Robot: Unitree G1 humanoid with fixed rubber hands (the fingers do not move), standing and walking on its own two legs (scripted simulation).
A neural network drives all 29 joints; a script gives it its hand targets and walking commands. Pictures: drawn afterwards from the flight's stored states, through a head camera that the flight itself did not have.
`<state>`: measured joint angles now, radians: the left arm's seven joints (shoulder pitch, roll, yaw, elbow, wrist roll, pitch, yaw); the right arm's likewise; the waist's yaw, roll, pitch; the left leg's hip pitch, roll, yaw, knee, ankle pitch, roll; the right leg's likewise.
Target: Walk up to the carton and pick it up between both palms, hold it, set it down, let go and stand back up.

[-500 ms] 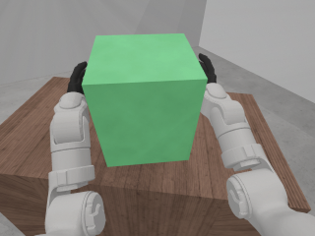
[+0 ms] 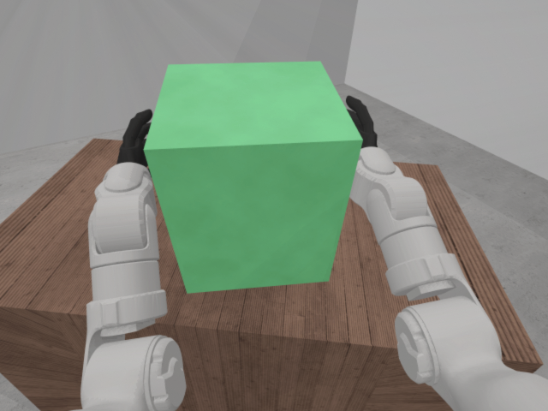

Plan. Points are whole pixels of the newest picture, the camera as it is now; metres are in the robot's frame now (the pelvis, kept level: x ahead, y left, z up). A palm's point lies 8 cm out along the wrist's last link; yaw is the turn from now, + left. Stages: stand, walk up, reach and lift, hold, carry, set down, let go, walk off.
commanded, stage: hold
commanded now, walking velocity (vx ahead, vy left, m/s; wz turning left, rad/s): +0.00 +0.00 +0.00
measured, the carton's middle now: (252, 178) +0.37 +0.00 +0.20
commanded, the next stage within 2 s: none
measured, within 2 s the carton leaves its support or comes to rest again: neither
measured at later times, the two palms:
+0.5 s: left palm (136, 167) +0.36 +0.16 +0.23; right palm (358, 150) +0.37 -0.14 +0.25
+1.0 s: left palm (137, 170) +0.36 +0.16 +0.23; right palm (359, 155) +0.37 -0.15 +0.24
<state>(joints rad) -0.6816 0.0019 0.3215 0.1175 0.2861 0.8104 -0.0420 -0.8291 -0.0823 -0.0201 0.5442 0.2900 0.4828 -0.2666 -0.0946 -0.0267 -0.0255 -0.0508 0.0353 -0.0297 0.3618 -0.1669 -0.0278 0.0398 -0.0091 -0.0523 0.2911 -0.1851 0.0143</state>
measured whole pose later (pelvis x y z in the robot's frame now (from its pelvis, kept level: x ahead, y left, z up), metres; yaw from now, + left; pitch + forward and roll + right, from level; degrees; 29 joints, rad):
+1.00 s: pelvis +0.00 +0.00 +0.00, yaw +0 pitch -8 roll -1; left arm -0.67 0.01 0.31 0.11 0.28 0.81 -0.04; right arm -0.82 -0.08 -0.02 0.54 0.29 0.48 -0.27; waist -0.10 -0.03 -0.02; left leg -0.05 0.04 -0.04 0.36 -0.17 -0.03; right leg 0.04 -0.01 -0.06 0.30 -0.19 0.01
